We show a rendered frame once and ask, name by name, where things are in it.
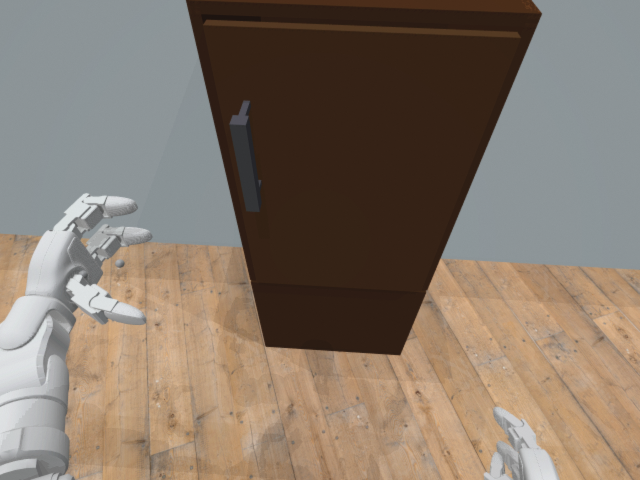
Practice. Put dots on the handle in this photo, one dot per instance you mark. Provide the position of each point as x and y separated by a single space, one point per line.
245 158

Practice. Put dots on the robot left hand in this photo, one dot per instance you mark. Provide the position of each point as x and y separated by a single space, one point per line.
60 256

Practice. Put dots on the cupboard door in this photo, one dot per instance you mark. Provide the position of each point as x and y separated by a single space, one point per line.
363 137

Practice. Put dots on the left robot forearm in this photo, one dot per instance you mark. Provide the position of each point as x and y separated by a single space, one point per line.
34 386

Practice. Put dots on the robot right hand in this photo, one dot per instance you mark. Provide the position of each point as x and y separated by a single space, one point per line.
531 463

